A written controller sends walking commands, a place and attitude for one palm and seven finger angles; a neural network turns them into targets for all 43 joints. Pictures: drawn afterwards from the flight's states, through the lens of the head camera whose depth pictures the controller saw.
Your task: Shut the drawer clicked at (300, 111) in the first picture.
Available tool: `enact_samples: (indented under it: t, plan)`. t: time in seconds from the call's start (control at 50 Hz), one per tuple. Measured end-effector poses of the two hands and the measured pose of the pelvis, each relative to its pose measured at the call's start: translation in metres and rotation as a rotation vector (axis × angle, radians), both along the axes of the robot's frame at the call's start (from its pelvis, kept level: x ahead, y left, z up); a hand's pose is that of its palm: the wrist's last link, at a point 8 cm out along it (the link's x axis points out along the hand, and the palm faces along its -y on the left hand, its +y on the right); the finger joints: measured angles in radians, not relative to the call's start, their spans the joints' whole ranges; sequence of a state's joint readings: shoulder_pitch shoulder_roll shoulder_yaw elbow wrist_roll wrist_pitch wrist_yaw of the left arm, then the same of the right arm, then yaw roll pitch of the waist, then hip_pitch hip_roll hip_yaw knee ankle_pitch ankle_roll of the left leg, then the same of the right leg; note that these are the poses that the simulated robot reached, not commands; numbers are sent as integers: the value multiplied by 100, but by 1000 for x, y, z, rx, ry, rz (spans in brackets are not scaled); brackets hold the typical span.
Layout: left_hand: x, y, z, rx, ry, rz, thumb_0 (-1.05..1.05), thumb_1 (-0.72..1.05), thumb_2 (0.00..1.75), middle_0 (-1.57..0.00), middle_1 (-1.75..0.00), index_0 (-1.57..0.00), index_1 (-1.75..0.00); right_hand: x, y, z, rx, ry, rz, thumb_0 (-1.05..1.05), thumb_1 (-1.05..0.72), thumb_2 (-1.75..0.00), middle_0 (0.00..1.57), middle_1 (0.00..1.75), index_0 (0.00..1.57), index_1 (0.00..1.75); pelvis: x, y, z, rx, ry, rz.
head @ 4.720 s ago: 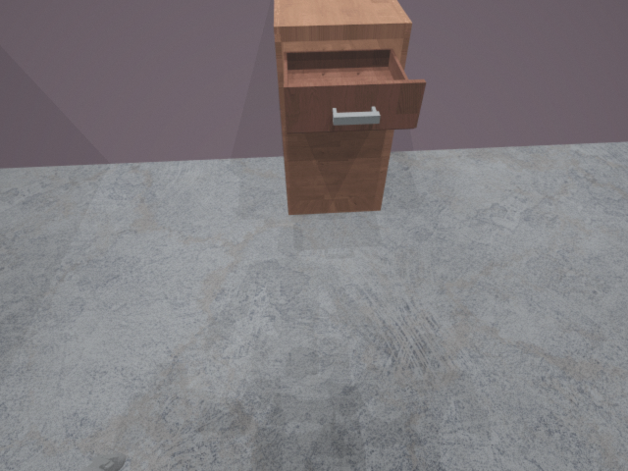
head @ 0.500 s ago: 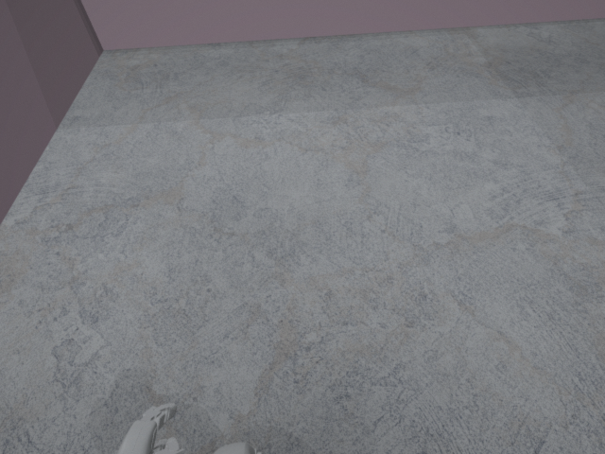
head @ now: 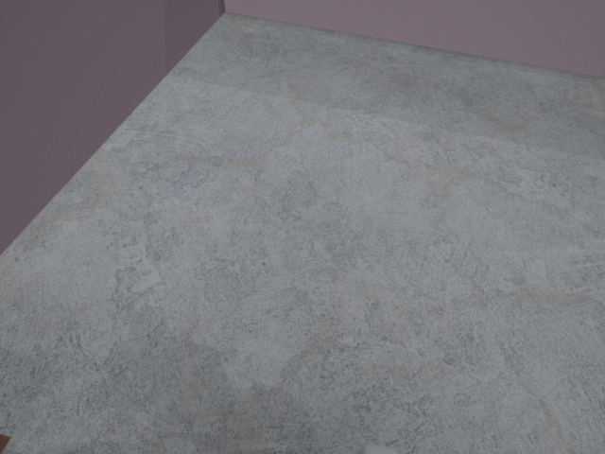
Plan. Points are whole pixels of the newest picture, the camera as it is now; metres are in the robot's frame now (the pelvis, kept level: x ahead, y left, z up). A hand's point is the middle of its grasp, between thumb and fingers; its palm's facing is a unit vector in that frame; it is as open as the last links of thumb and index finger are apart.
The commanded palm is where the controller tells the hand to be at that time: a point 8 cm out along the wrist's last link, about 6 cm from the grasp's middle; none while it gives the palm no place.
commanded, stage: turn to face it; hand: left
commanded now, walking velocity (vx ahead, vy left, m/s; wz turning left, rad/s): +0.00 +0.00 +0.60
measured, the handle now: out of the picture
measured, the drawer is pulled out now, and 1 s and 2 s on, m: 0.30 0.30 0.30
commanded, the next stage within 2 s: none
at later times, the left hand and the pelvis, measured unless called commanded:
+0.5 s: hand out of the picture -0.05 +0.13 -0.15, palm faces +0.36 -0.89 -0.26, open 7.4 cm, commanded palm none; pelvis -0.04 -0.07 +0.00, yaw +20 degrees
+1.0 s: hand out of the picture -0.11 +0.21 -0.16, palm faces +0.61 -0.74 -0.29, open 7.4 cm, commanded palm none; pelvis -0.07 -0.04 +0.00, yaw +37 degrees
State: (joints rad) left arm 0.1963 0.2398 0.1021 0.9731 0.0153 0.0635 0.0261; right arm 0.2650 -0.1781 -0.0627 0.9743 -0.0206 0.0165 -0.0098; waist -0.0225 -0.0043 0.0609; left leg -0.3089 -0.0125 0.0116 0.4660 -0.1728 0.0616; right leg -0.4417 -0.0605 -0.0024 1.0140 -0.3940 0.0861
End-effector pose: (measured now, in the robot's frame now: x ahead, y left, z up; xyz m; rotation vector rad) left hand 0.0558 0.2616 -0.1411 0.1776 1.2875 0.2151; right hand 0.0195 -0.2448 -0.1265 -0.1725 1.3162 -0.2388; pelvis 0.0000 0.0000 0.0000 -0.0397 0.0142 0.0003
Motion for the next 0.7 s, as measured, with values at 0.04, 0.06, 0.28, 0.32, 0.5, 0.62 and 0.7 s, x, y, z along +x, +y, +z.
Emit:
enact_samples:
  t: [0.04,0.06,0.28,0.32,0.5,0.62,0.7]
  plan:
    - [-7,1,4,15,-10,22,1,92,90,-19,-30,-20,-30,8,-9,0,-6,-12,29,1,-91,-89,20,30,20,30,-4,-4,0,2,0,26]
    - [-9,0,5,22,-18,32,1,92,90,-19,-30,-20,-30,12,-14,0,-7,-19,43,0,-91,-89,20,30,20,30,-6,-7,0,4,0,38]
    - [-53,-50,22,80,-137,138,1,91,90,-20,-30,-20,-30,66,-66,-19,24,-104,206,0,-91,-89,20,30,20,30,-28,-55,-11,44,-14,194]
    - [-69,-60,26,76,-125,171,1,91,90,-20,-30,-20,-30,76,-68,-15,35,-113,242,0,-91,-89,20,30,20,30,-29,-60,-6,57,-18,220]
    - [-132,-87,20,28,-73,306,1,91,90,-20,-30,-20,-30,109,-46,-8,54,-95,411,0,-91,-89,20,30,20,30,-38,-65,-1,83,-24,355]
    - [-192,-79,2,-7,1,431,1,91,90,-20,-30,-20,-30,138,7,-5,50,-125,557,1,-91,-89,20,30,20,30,-51,-48,-8,68,-8,438]
    - [-232,-62,-18,-20,57,511,1,91,90,-20,-30,-20,-30,152,47,-2,45,-204,642,1,-91,-89,20,30,20,30,-61,-32,-20,55,-4,483]
